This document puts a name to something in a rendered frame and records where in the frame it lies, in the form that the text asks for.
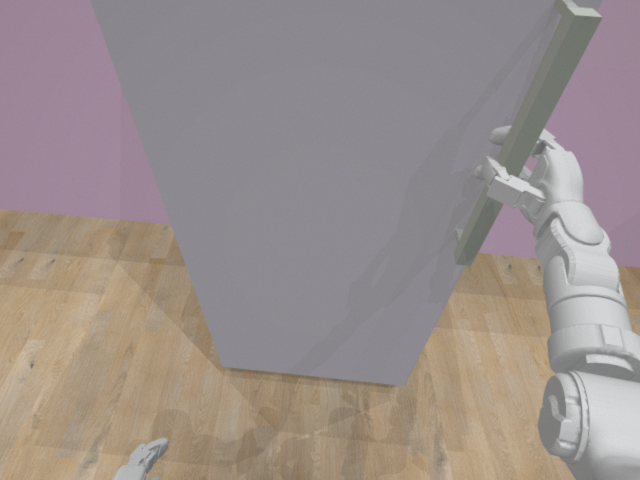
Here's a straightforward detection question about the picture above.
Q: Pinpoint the right robot hand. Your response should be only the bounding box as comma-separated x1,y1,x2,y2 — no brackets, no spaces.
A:
473,126,584,226

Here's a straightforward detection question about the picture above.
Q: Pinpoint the left robot hand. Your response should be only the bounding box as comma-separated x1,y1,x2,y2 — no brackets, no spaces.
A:
112,438,169,480

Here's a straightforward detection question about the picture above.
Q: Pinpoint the fridge door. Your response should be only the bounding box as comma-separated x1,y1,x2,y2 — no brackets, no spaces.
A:
90,0,603,386

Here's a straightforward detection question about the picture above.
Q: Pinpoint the robot right forearm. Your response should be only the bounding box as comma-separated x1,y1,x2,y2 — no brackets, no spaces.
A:
533,201,640,383

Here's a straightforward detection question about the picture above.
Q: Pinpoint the robot right upper arm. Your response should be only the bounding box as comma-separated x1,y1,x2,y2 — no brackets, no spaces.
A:
538,370,640,480

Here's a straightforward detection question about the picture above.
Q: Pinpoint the handle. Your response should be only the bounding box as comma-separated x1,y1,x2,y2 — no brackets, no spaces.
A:
454,0,603,266

